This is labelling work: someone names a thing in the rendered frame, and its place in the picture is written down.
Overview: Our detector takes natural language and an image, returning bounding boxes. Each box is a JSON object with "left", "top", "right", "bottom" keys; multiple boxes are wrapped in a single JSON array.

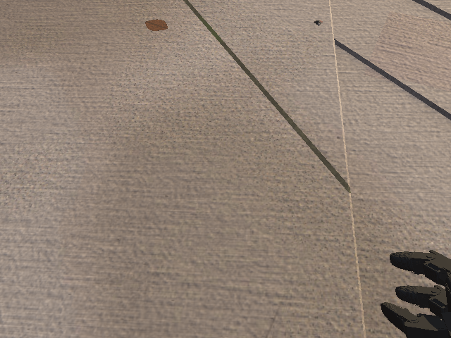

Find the robot right hand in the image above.
[{"left": 381, "top": 250, "right": 451, "bottom": 338}]

